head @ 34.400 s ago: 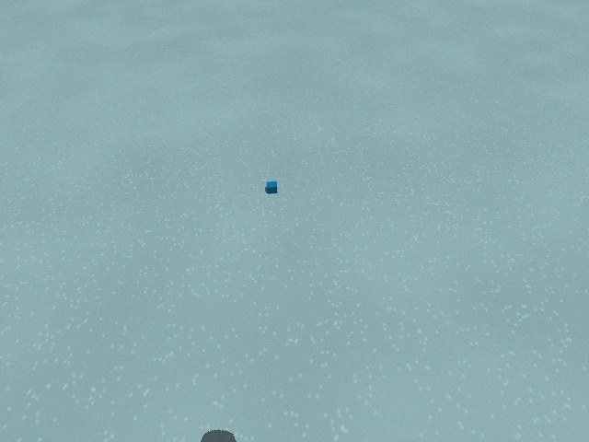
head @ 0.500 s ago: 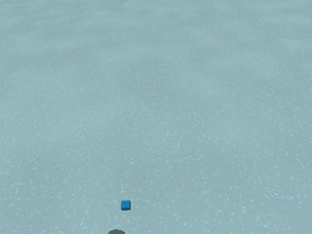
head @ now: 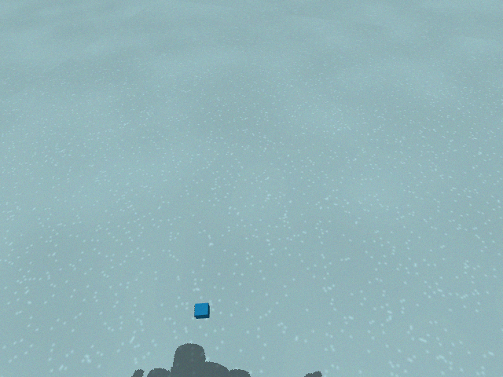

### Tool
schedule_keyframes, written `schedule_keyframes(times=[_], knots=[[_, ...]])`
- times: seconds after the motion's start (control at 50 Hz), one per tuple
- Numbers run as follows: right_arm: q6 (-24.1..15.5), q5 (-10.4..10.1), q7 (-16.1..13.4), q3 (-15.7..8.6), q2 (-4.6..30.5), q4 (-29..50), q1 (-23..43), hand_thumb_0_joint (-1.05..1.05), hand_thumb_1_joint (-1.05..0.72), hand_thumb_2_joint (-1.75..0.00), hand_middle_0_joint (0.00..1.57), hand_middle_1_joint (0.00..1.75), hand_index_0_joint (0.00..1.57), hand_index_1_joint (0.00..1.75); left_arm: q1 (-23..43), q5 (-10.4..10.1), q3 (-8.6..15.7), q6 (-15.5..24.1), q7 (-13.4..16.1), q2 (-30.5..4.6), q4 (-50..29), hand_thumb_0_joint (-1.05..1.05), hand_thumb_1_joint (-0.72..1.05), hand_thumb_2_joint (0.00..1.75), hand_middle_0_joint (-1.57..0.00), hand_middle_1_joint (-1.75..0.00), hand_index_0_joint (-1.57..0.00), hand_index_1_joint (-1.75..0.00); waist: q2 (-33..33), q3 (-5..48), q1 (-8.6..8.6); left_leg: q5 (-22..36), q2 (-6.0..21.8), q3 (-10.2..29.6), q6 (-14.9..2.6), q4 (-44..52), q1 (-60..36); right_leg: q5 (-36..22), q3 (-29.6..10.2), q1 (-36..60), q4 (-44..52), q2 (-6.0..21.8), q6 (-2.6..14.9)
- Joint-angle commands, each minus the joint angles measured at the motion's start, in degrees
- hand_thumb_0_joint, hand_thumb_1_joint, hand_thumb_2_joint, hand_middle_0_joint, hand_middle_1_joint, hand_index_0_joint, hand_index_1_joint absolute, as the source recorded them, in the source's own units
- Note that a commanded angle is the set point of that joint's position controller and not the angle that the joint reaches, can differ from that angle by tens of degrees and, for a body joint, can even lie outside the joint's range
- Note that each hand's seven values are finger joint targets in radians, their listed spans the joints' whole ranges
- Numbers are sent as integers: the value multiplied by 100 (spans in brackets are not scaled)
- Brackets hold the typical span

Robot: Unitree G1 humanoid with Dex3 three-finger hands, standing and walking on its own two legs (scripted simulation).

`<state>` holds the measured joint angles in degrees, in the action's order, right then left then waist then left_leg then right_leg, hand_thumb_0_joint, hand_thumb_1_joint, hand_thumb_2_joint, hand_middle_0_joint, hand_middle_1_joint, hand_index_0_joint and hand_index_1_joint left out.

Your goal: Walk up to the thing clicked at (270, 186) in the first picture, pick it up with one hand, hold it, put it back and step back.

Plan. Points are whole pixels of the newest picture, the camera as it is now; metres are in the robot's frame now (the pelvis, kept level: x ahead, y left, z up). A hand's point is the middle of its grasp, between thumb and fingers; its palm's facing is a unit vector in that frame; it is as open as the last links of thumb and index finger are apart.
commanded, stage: step back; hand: left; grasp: from above
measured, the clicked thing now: (202, 310) +0.46 +0.24 -0.76
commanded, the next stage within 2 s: none
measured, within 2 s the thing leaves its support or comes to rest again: neither
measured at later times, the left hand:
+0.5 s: hand out of the picture +0.05 +0.31 -0.17, palm faces -0.08 -0.93 -0.37, open 7.4 cm
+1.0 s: hand out of the picture -0.06 +0.33 -0.17, palm faces -0.01 -0.93 -0.38, open 7.4 cm
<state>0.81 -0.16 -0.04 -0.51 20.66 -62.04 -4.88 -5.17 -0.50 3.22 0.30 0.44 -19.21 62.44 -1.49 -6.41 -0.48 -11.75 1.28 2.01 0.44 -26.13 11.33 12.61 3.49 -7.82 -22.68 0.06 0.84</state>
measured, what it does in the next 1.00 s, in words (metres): walks backwards: right foot, then left foot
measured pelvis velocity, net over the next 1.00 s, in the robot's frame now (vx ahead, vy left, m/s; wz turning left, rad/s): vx -0.21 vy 0.07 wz -0.02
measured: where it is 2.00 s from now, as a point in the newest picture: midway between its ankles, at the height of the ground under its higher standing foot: outside the picture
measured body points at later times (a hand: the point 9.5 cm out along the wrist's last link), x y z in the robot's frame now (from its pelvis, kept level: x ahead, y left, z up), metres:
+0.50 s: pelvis -0.08 +0.06 -0.01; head +0.01 +0.07 +0.43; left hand +0.06 +0.36 -0.15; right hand +0.00 -0.26 -0.13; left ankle -0.04 +0.14 -0.74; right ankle -0.12 -0.08 -0.69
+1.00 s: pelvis -0.21 +0.07 -0.02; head -0.14 +0.09 +0.42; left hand -0.06 +0.38 -0.14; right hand -0.13 -0.25 -0.14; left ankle -0.21 +0.18 -0.75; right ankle -0.12 -0.07 -0.74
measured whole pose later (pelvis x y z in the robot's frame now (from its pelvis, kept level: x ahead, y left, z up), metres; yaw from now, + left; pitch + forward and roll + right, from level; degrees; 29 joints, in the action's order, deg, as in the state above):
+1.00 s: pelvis -0.21 +0.07 -0.02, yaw -1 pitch -3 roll +2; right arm 1.7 1.5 -0.9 -2.6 21.3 -51.2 -9.2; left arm -4.7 0.7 4.4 -3.1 1.1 -22.8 44.4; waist 4.5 -12.9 1.0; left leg -20.3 -4.0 0.8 -1.2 -36.4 12.6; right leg 17.5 -3.7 -23.8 -42.0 2.8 0.0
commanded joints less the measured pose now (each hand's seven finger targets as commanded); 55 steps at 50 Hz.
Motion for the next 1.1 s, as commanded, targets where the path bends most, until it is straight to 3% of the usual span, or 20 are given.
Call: schedule_keyframes(times=[0.0,0.08,0.14,0.18,0.22,0.34,0.46,0.54,0.58,0.6,0.64,0.72,0.84,0.9,0.94,0.96,0.98,1.0,1.04,1.08], knots=[[86,4,-22,-374,1080,543,-236,0,-90,-90,20,30,20,30,406,92,426,7,128,-1695,-795,0,90,90,-20,-30,-20,-30,1091,786,-85,-1008,-357,-43,-248,-1968,224,-2549,-1562,-276,396,1866,1169],[155,7,41,-477,1137,754,-679,0,-90,-90,20,30,20,30,825,213,431,-31,129,-1669,-1240,0,90,90,-20,-30,-20,-30,1169,950,-274,-1526,-120,309,-399,-2299,381,-2509,-1312,-518,-227,1907,1172],[44,75,11,-494,1089,860,-695,0,-90,-90,20,30,20,30,626,149,356,-144,103,-1513,-1358,0,90,90,-20,-30,-20,-30,662,899,-189,922,6,47,-339,-282,279,-1996,-749,-263,-1224,1150,561],[-22,216,-29,-639,1645,984,-557,0,-90,-90,20,30,20,30,536,11,294,-243,108,-1134,-1496,0,90,90,-20,-30,-20,-30,-878,859,-113,3707,1140,1717,-797,307,-375,540,-446,-1354,-2777,-316,88],[-61,200,-77,-679,1869,1080,-622,0,-90,-90,20,30,20,30,232,71,275,-328,197,-1079,-1467,0,90,90,-20,-30,-20,-30,-741,981,-129,4487,1687,2030,-1312,97,-522,2659,-1227,-1807,-3852,-592,103],[-77,170,-227,-601,1395,1451,-232,0,-90,-90,20,30,20,30,-137,81,345,-312,189,-1319,-1408,0,90,90,-20,-30,-20,-30,-547,1201,58,3630,1220,1274,-1255,-208,-1214,1705,-1411,-2187,-4634,-565,-51],[-41,125,-249,-639,1442,1527,-622,0,-90,-90,20,30,20,30,-19,119,361,-182,151,-1199,-1679,0,90,90,-20,-30,-20,-30,-474,1059,-274,3585,1414,1254,-1537,-419,-1535,1712,-1023,-1981,-2822,-243,-214],[25,100,-179,-627,1546,1686,-204,0,-90,-90,20,30,20,30,-561,161,406,-124,96,-1176,-1504,0,90,90,-20,-30,-20,-30,-536,1183,-32,2202,1139,975,-1226,-590,-573,800,-558,-758,-1090,-128,-28],[70,30,-140,-587,1469,1707,-17,0,-90,-90,20,30,20,30,-911,215,443,-69,91,-1233,-1336,0,90,90,-20,-30,-20,-30,-311,1227,151,1310,859,777,-833,-882,350,-428,-672,165,-316,-55,183],[67,-31,-116,-537,1313,1767,17,0,-90,-90,20,30,20,30,-932,270,522,-41,91,-1555,-1412,0,90,90,-20,-30,-20,-30,397,1201,173,373,423,519,-498,-1414,1114,-876,-1797,368,-263,678,528],[141,27,-177,-563,1212,1722,3,0,-90,-90,20,30,20,30,-228,273,634,-44,79,-2296,-1794,0,90,90,-20,-30,-20,-30,1795,535,288,-2508,-717,402,-37,-3809,1304,-1005,-3757,-1229,570,2447,1926],[118,-39,-126,-512,1189,1371,-588,0,-90,-90,20,30,20,30,402,212,522,-37,132,-1530,-2029,0,90,90,-20,-30,-20,-30,945,358,-169,-1618,-932,800,-46,-4453,1396,-1698,-1799,-1061,115,1255,1156],[-31,17,-175,-410,1093,1611,-502,0,-90,-90,20,30,20,30,-356,275,478,-122,188,-1389,-2090,0,90,90,-20,-30,-20,-30,1134,1090,296,-1837,-327,296,61,-1784,1589,-2802,-1620,1060,-775,1264,1086],[-88,122,-164,-496,1060,1448,-930,0,-90,-90,20,30,20,30,-251,154,444,-249,125,-1582,-2157,0,90,90,-20,-30,-20,-30,1208,1205,67,-412,-312,-168,-58,226,505,-2707,-1333,605,-1465,1041,799],[-129,259,-160,-673,1523,1517,-884,0,-90,-90,20,30,20,30,-385,99,369,-323,83,-1286,-2270,0,90,90,-20,-30,-20,-30,191,1198,113,1252,669,1220,-374,566,-593,-831,-1040,-1027,-2132,380,277],[-115,290,-121,-744,2003,1611,-638,0,-90,-90,20,30,20,30,-295,66,352,-311,95,-1114,-2308,0,90,90,-20,-30,-20,-30,-998,988,105,2063,1703,2551,-951,687,-798,1792,-710,-2182,-2985,-598,59],[-97,256,-99,-791,2329,1665,-667,0,-90,-90,20,30,20,30,158,146,471,-308,196,-1372,-2323,0,90,90,-20,-30,-20,-30,-1216,790,-339,1980,2303,3008,-1754,759,437,2716,-1355,-1737,-3970,-571,-37],[-128,243,-136,-774,2178,1665,-415,0,-90,-90,20,30,20,30,208,175,488,-300,208,-1480,-2264,0,90,90,-20,-30,-20,-30,-1054,499,-227,1618,2329,3018,-1894,845,818,2406,-1544,-1712,-4620,-403,-12],[-132,262,-156,-585,1598,1777,64,0,-90,-90,20,30,20,30,-192,74,490,-316,127,-1337,-2067,0,90,90,-20,-30,-20,-30,-546,522,139,2384,1371,1404,-1352,390,291,1748,-1700,-1950,-5067,-614,46],[-143,203,-181,-570,1440,1790,37,0,-90,-90,20,30,20,30,-660,82,505,-315,87,-1325,-1950,0,90,90,-20,-30,-20,-30,-566,588,293,2407,1103,996,-1136,229,-57,1447,-1487,-2138,-5120,-737,8]])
